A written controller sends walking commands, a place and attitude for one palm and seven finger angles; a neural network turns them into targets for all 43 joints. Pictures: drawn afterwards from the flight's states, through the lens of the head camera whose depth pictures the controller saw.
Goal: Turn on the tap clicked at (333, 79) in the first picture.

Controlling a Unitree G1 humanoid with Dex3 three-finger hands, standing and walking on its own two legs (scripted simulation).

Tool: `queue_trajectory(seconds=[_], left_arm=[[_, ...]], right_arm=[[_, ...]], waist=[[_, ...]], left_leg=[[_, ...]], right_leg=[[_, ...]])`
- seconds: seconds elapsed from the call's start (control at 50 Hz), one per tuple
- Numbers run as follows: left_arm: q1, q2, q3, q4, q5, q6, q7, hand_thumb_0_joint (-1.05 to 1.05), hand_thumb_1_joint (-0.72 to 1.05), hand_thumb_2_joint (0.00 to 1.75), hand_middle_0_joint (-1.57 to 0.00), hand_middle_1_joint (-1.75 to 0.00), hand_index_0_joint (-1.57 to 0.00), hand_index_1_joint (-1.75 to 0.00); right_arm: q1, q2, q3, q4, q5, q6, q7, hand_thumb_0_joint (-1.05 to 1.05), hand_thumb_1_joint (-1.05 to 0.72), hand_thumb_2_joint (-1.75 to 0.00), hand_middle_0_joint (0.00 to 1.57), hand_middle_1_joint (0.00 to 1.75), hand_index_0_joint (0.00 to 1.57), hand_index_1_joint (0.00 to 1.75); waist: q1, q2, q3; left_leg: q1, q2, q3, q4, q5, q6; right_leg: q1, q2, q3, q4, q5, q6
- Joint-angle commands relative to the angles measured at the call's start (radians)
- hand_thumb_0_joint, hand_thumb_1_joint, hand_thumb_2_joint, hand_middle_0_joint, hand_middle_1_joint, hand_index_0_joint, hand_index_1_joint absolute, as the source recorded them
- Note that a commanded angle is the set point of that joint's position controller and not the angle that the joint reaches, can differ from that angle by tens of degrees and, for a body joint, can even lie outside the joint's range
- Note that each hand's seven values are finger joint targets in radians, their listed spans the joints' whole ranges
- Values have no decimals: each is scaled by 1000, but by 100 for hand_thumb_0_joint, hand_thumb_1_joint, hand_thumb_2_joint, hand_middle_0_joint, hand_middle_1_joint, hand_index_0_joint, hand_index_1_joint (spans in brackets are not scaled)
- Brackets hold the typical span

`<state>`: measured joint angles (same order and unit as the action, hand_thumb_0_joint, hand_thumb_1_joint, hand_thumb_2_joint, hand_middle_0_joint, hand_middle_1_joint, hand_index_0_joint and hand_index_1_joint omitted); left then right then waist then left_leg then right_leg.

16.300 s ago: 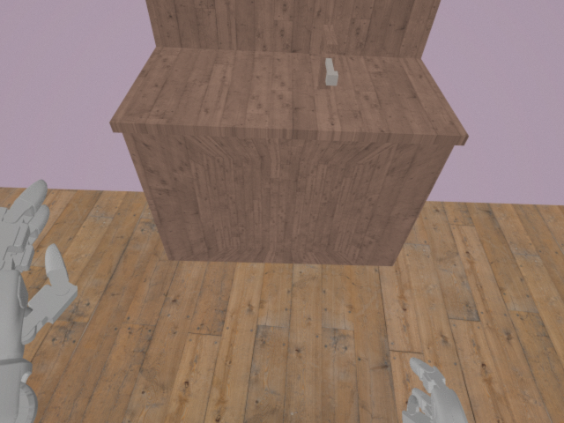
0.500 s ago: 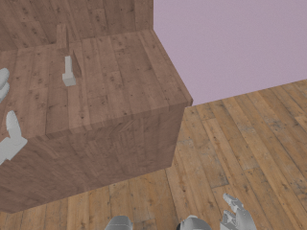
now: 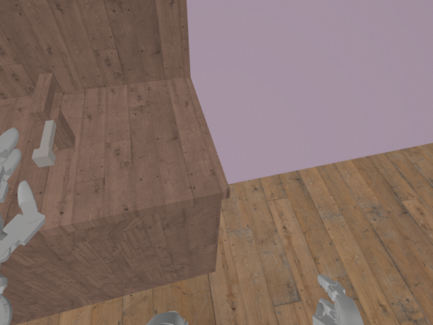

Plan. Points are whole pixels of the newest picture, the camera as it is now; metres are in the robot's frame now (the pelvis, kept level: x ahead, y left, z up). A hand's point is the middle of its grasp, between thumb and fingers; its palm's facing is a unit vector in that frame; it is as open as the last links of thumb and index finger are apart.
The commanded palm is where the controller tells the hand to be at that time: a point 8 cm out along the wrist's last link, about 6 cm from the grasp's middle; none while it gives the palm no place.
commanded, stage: come to a stop and stand still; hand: left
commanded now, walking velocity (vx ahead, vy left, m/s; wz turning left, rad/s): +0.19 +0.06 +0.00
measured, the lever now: (44, 157) +0.38 +0.38 +0.07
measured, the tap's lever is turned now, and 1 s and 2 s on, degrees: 0 0 0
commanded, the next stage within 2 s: look again from close up in 1.10 s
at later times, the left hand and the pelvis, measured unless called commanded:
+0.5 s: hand (83, 178) +0.28 +0.22 +0.16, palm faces +0.38 -0.81 -0.44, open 7.4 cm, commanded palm +0.22 +0.26 +0.18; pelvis +0.06 -0.01 +0.00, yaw -1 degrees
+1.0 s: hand (34, 189) +0.25 +0.28 +0.17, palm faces +0.42 -0.84 -0.34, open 7.4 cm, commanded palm +0.20 +0.31 +0.18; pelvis +0.03 +0.04 +0.01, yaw -1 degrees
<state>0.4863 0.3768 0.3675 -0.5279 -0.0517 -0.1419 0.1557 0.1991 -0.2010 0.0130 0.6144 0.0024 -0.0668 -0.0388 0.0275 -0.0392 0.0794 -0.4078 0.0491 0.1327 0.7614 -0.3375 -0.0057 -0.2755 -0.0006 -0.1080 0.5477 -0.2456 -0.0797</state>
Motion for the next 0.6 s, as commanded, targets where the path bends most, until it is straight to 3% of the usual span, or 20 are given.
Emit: queue_trajectory(seconds=[0.0, 0.02, 0.04, 0.06, 0.08, 0.1, 0.14, 0.16, 0.18, 0.2, 0.22, 0.24, 0.28, 0.32, 0.4, 0.46, 0.5, 0.58], left_arm=[[-163, 185, 92, -256, 0, -80, 29, 0, 90, 90, -20, -30, -20, -30], [-183, 178, 91, -259, 2, -82, 28, 0, 90, 90, -20, -30, -20, -30], [-194, 168, 86, -250, 6, -82, 28, 0, 90, 90, -20, -30, -20, -30], [-192, 171, 94, -211, 6, -84, 27, 0, 90, 90, -20, -30, -20, -30], [-192, 191, 113, -194, 4, -85, 22, 0, 90, 90, -20, -30, -20, -30], [-182, 178, 95, -187, 15, -77, 18, 0, 90, 90, -20, -30, -20, -30], [-130, 171, 95, -174, 22, -72, 14, 0, 90, 90, -20, -30, -20, -30], [-99, 170, 104, -156, 18, -66, 14, 0, 90, 90, -20, -30, -20, -30], [-87, 158, 98, -137, 8, -56, 11, 0, 90, 90, -20, -30, -20, -30], [-77, 156, 89, -140, 0, -49, 9, 0, 90, 90, -20, -30, -20, -30], [-75, 170, 103, -132, -2, -49, 15, 0, 90, 90, -20, -30, -20, -30], [-74, 170, 107, -130, 1, -55, 17, 0, 90, 90, -20, -30, -20, -30], [-88, 183, 119, -122, 6, -61, 17, 0, 90, 90, -20, -30, -20, -30], [-74, 173, 111, -106, 6, -57, 16, 0, 90, 90, -20, -30, -20, -30], [-83, 189, 111, -157, 4, -50, 11, 0, 90, 90, -20, -30, -20, -30], [-69, 195, 116, -205, 3, -45, 15, 0, 90, 90, -20, -30, -20, -30], [-67, 193, 111, -242, 6, -39, 18, 0, 90, 90, -20, -30, -20, -30], [-20, 173, 102, -220, -7, -26, 19, 0, 90, 90, -20, -30, -20, -30]], right_arm=[[-72, -99, -48, -163, 2, -72, -28, 0, -90, -90, 20, 30, 20, 30], [-71, -116, -54, -169, 8, -71, -27, 0, -90, -90, 20, 30, 20, 30], [-76, -127, -56, -173, 16, -67, -27, 0, -90, -90, 20, 30, 20, 30], [-84, -127, -48, -169, 21, -61, -26, 0, -90, -90, 20, 30, 20, 30], [-104, -107, -39, -170, 13, -59, -28, 0, -90, -90, 20, 30, 20, 30], [-100, -95, -31, -173, 5, -61, -27, 0, -90, -90, 20, 30, 20, 30], [-88, -100, -30, -176, 12, -67, -20, 0, -90, -90, 20, 30, 20, 30], [-78, -97, -30, -178, 12, -68, -17, 0, -90, -90, 20, 30, 20, 30], [-71, -96, -36, -180, 13, -68, -14, 0, -90, -90, 20, 30, 20, 30], [-63, -99, -42, -179, 16, -65, -9, 0, -90, -90, 20, 30, 20, 30], [-60, -94, -36, -174, 17, -61, -4, 0, -90, -90, 20, 30, 20, 30], [-63, -92, -32, -177, 18, -59, -4, 0, -90, -90, 20, 30, 20, 30], [-76, -84, -17, -179, 14, -55, -13, 0, -90, -90, 20, 30, 20, 30], [-76, -84, -15, -184, 12, -47, -21, 0, -90, -90, 20, 30, 20, 30], [-96, -98, -26, -198, 12, -33, -30, 0, -90, -90, 20, 30, 20, 30], [-91, -106, -33, -201, 11, -26, -30, 0, -90, -90, 20, 30, 20, 30], [-93, -104, -35, -197, 9, -25, -32, 0, -90, -90, 20, 30, 20, 30], [-92, -112, -39, -196, 8, -25, -37, 0, -90, -90, 20, 30, 20, 30]], waist=[[-10, 53, -172], [-13, 124, -164], [-17, 222, -159], [-14, 314, -155], [-15, 381, -131], [-16, 330, -90], [0, 223, -104], [-3, 106, -136], [-16, -3, -139], [-18, -72, -139], [-15, -98, -166], [-4, -71, -188], [3, -49, -193], [9, -86, -206], [19, -73, -203], [12, -10, -249], [6, 38, -291], [-4, 87, -266]], left_leg=[[259, 7, -28, -275, 63, 33], [286, 70, -144, -338, 27, 72], [342, 160, -278, -361, 77, 116], [325, 236, -393, -418, 10, 147], [248, 277, -465, -499, -87, 169], [167, 269, -454, -507, -61, 169], [108, 185, -273, -381, 91, 106], [84, 115, -191, -297, 141, 63], [90, 48, -119, -206, 157, 21], [91, 12, -91, -118, 180, 0], [37, -4, -92, -92, 136, -7], [-16, -12, -103, -89, 49, -5], [-42, -12, -117, -124, 35, 2], [-8, -17, -115, -173, 105, 6], [99, -7, -111, -219, 262, 15], [222, 24, -114, -235, 506, 22], [302, 58, -135, -239, 625, 26], [261, 64, -169, -275, 479, 18]], right_leg=[[-18, -198, 248, -129, -127, -49], [-68, -156, 234, -45, -155, -20], [-152, -75, 181, 53, -147, 25], [-183, -30, 122, 118, -185, 61], [-158, -26, 124, 193, -240, 73], [-107, -33, 119, 182, -213, 65], [40, -46, 115, -50, -23, 67], [112, -69, 165, -132, 116, 60], [96, -134, 290, -181, 206, 40], [91, -212, 390, -205, 394, 24], [175, -252, 390, -179, 606, 15], [258, -260, 373, -139, 769, 23], [321, -248, 314, -83, 904, 50], [334, -227, 262, -54, 912, 69], [252, -199, 249, -59, 830, 107], [190, -158, 217, -53, 726, 122], [156, -127, 189, -55, 613, 110], [129, -101, 200, -123, 360, 82]])
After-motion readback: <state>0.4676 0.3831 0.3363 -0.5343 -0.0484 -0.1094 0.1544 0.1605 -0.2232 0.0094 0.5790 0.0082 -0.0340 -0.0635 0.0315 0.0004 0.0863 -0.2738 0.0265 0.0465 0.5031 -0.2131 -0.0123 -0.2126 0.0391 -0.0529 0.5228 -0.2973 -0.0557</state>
